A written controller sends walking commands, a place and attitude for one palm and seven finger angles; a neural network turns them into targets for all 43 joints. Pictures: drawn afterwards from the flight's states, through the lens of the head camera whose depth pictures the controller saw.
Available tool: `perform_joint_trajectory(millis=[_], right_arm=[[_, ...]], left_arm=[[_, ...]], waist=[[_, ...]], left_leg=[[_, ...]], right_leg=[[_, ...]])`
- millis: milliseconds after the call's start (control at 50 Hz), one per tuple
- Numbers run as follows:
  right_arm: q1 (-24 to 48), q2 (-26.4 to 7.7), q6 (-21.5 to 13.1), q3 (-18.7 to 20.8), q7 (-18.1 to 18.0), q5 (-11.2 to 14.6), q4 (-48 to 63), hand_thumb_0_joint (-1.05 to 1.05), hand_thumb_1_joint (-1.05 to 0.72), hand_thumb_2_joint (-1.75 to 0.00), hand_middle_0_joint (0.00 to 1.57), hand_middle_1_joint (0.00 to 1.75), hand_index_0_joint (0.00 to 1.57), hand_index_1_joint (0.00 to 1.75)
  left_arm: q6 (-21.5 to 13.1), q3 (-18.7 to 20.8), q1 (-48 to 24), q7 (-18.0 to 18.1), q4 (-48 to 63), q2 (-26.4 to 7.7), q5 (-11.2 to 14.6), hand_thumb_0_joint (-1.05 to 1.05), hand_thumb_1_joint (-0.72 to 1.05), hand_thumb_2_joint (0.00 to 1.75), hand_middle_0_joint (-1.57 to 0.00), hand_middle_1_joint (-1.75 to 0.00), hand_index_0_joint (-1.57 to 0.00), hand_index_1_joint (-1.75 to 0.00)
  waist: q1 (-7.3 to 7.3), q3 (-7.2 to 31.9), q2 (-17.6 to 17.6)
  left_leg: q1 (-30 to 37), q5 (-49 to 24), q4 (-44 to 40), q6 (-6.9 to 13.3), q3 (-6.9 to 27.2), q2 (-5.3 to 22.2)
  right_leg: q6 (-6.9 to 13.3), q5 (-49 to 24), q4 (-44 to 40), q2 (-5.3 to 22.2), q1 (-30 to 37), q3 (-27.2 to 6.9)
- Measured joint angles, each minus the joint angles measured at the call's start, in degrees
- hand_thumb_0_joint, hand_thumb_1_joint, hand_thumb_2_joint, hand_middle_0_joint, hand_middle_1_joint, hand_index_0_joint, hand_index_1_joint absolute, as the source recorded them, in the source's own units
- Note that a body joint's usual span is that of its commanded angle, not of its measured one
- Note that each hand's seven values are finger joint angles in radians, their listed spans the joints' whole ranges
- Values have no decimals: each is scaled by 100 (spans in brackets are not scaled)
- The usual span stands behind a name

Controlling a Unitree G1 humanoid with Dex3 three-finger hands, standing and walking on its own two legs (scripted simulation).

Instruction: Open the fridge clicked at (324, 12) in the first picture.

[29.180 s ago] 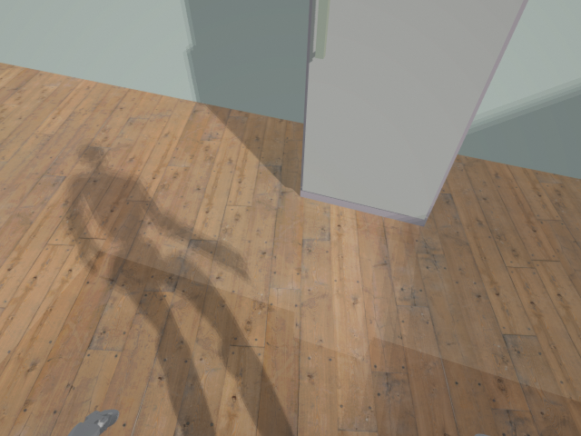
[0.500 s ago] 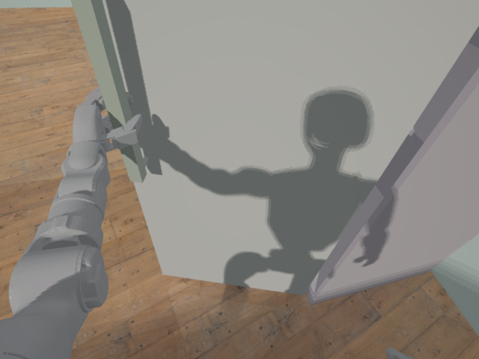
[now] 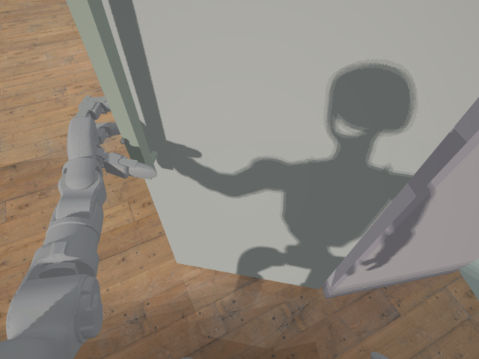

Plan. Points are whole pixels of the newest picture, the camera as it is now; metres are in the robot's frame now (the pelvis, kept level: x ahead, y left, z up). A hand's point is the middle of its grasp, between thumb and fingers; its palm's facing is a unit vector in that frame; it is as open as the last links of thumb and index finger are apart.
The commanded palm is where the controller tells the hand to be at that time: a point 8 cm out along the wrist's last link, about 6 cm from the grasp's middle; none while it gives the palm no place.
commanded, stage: slip the hand off the handle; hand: left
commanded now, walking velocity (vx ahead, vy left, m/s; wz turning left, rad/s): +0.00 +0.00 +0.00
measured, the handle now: (127, 94) +0.48 +0.20 +0.17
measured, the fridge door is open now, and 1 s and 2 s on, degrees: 69 68 68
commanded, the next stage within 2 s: draw the hand back to the body in 1.70 s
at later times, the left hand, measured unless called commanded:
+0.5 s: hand (79, 148) +0.43 +0.29 +0.10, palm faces +0.24 -0.96 -0.17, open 14.7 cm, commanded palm +0.41 +0.33 +0.10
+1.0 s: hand (62, 170) +0.39 +0.31 +0.09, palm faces +0.25 -0.96 -0.15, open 14.7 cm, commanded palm +0.34 +0.34 +0.10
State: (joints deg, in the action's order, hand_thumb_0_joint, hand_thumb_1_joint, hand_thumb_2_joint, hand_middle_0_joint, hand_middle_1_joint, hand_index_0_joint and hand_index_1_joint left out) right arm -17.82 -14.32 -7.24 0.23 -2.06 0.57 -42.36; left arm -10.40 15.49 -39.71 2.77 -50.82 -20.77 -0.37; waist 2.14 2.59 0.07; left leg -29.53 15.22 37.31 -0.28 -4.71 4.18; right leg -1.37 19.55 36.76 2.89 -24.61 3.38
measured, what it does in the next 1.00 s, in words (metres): stands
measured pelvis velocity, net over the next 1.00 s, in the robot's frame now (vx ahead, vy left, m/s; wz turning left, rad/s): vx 0.01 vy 0.02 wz -0.02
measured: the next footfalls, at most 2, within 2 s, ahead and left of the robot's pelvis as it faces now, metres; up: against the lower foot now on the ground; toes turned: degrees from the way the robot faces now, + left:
none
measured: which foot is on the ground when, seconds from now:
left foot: down 0.00-1.00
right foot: down 0.00-1.00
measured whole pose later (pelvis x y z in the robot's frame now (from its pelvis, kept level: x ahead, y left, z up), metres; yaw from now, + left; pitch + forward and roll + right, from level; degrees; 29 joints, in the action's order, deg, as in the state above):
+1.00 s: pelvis +0.01 +0.02 -0.01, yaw -1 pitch +9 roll -2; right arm -20.0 -13.9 -1.8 -0.8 -3.5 2.0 -36.0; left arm -9.8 25.7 -20.9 -10.5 -36.4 -27.5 6.0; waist 2.4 5.4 0.0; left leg -32.6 18.8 42.0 1.0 -5.5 4.7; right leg -2.6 20.7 38.0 2.6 -26.6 2.1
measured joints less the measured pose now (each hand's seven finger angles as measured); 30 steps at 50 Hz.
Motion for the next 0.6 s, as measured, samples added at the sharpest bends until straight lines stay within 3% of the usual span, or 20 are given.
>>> perform_joint_trajectory(millis=[80,180,260,340,420,500,600], right_arm=[[-38,-117,132,34,-27,22,-46,0,-90,-90,21,30,21,30],[-56,-194,358,30,-80,57,172,0,-90,-90,20,30,21,30],[-141,-223,443,68,-138,67,243,0,-90,-90,20,30,21,30],[-219,-239,489,68,-175,98,140,0,-90,-90,20,30,21,30],[-234,-254,543,27,-213,155,103,0,-90,-90,20,30,21,30],[-182,-254,558,-21,-252,150,178,0,-90,-90,20,30,21,30],[-148,-198,564,-52,-249,82,275,0,-90,-90,20,30,21,30]], left_arm=[[-191,181,29,-220,-169,-31,30,-1,-54,20,-26,-117,-29,-119],[-122,628,114,-474,-477,-517,-65,-1,-55,20,-26,-116,-29,-118],[-284,894,267,-726,-375,-839,29,-1,-55,20,-25,-115,-27,-116],[-474,922,245,-1068,-384,-1045,232,-1,-55,20,-25,-115,-26,-115],[-330,858,107,-1426,-684,-1251,351,-1,-55,20,-25,-115,-26,-115],[-196,874,-74,-1587,-987,-1411,299,-1,-55,20,-25,-115,-26,-115],[-459,1141,-154,-1589,-954,-1515,196,-1,-55,20,-25,-115,-26,-115]], waist=[[39,94,1],[182,68,49],[165,3,50],[95,19,36],[89,80,13],[149,70,7],[229,78,69]], left_leg=[[-8,55,51,-41,33,36],[-69,67,82,-87,24,93],[-140,65,109,-114,50,140],[-229,83,167,-125,125,157],[-322,98,214,-109,173,147],[-464,106,286,-80,189,129],[-654,155,420,-41,147,134]], right_leg=[[38,77,67,-35,-10,26],[96,132,180,-87,-125,7],[133,126,188,-137,-183,26],[144,131,177,-159,-210,93],[129,126,161,-154,-252,137],[98,111,187,-134,-363,148],[57,103,262,-129,-547,95]])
